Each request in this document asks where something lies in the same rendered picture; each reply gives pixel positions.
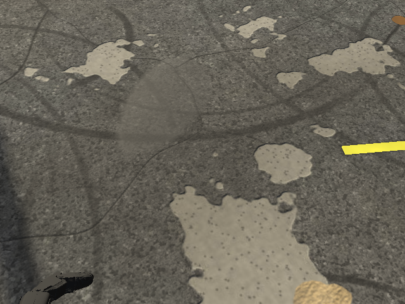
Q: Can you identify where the robot left hand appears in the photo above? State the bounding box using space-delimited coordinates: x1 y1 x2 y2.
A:
20 272 94 304

